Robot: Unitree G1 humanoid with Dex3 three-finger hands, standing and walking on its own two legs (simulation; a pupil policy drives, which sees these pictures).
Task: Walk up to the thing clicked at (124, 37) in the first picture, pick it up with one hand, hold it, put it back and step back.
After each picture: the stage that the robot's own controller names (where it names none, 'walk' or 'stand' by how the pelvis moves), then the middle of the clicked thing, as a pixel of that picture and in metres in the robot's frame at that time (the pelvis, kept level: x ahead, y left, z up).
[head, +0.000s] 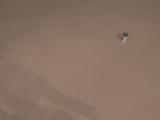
stand; (124, 37) +1.46 -0.48 -0.72
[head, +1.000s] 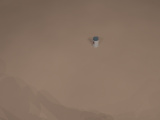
walk; (95, 41) +1.41 -0.02 -0.69
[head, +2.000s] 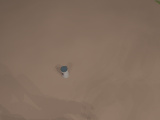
walk; (64, 72) +0.93 +0.27 -0.72
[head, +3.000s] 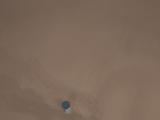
walk; (67, 107) +0.56 +0.25 -0.72
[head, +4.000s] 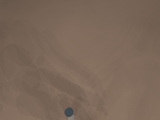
stand; (69, 114) +0.44 +0.20 -0.71
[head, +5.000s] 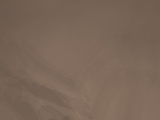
stand; out of the picture +0.38 +0.20 -0.72
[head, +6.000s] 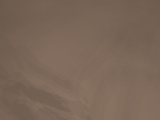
stand; out of the picture +0.35 +0.22 -0.72
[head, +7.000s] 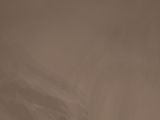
stand; out of the picture +0.35 +0.23 -0.72
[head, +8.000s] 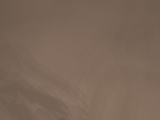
stand; out of the picture +0.37 +0.23 -0.73
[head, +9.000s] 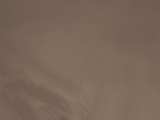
stand; out of the picture +0.36 +0.22 -0.73
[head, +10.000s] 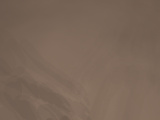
stand; out of the picture +0.36 +0.22 -0.73
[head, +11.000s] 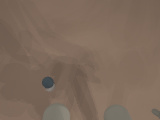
go down; (49, 84) +0.42 +0.20 -0.50
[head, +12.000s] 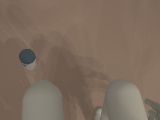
go down; (28, 60) +0.46 +0.24 -0.31
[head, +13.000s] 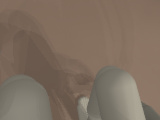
close in; out of the picture +0.44 +0.27 -0.25
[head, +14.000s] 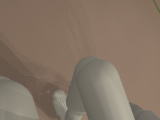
close; out of the picture +0.43 +0.29 -0.22
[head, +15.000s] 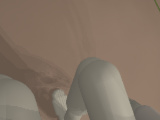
lift; out of the picture +0.41 +0.28 -0.23
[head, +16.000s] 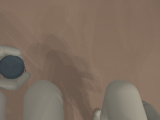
lift; (14, 71) +0.34 +0.25 -0.08
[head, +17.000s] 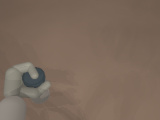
hold; (37, 86) +0.33 +0.17 +0.04
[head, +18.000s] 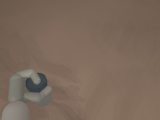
hold; (40, 90) +0.32 +0.17 +0.00
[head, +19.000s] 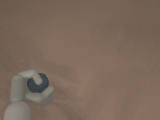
crouch; (41, 90) +0.33 +0.17 +0.00
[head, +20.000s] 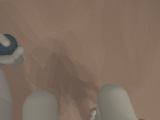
crouch; (10, 52) +0.44 +0.23 -0.10
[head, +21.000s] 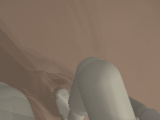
lower; out of the picture +0.42 +0.30 -0.23
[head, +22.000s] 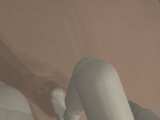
lower; out of the picture +0.43 +0.30 -0.23
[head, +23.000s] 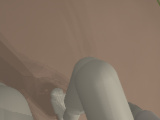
lower; out of the picture +0.43 +0.30 -0.23
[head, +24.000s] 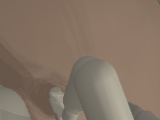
lower; out of the picture +0.44 +0.30 -0.23
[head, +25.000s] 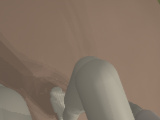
loosen; out of the picture +0.44 +0.30 -0.23
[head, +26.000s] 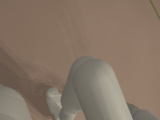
withdraw; out of the picture +0.43 +0.29 -0.23
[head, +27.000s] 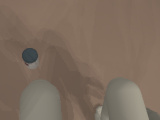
walk; (31, 59) +0.45 +0.23 -0.31
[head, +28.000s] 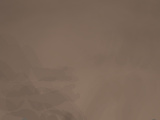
stand; out of the picture +0.38 +0.17 -0.65
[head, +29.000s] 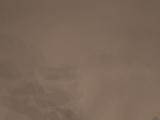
stand; out of the picture +0.41 +0.19 -0.66
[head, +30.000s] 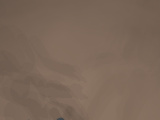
stand; out of the picture +0.40 +0.19 -0.68
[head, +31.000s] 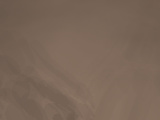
walk; out of the picture +0.40 +0.19 -0.72
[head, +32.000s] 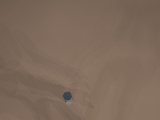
walk; (68, 98) +0.52 +0.16 -0.71
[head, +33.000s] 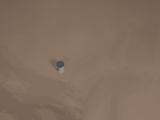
walk; (60, 67) +0.83 +0.17 -0.70
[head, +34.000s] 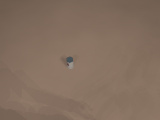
stand; (70, 62) +1.02 +0.18 -0.70
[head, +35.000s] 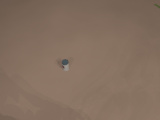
stand; (65, 65) +1.03 +0.21 -0.72
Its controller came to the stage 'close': yes
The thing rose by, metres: 0.71
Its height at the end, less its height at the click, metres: +0.00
